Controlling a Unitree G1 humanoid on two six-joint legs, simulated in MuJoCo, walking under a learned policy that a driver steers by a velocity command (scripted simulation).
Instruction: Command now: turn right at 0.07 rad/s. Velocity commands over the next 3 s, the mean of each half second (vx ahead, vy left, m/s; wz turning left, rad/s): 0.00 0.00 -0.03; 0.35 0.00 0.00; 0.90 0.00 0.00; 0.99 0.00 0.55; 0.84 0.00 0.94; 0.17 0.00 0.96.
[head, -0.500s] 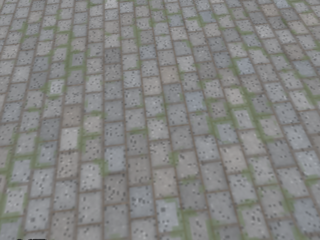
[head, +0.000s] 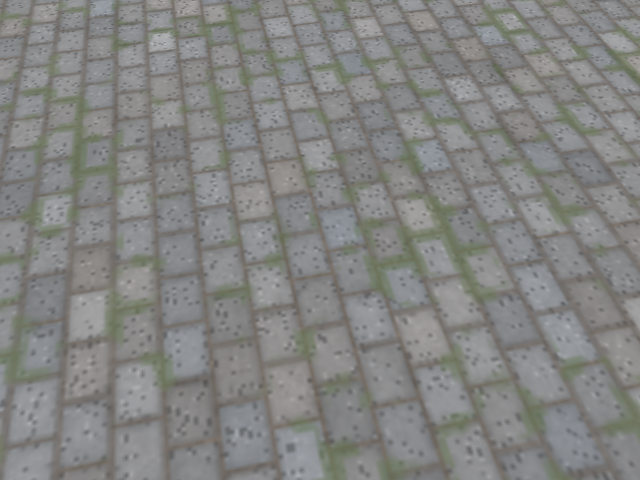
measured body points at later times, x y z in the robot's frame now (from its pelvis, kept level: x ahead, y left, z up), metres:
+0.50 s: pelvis +0.00 -0.02 +0.00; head +0.01 -0.02 +0.45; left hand +0.10 +0.23 -0.13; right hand +0.08 -0.28 -0.13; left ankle +0.01 +0.14 -0.74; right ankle -0.02 -0.14 -0.74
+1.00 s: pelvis +0.09 +0.05 -0.01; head +0.09 +0.07 +0.44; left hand +0.17 +0.31 -0.14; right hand +0.11 -0.22 -0.13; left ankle +0.06 +0.15 -0.74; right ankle +0.01 -0.11 -0.65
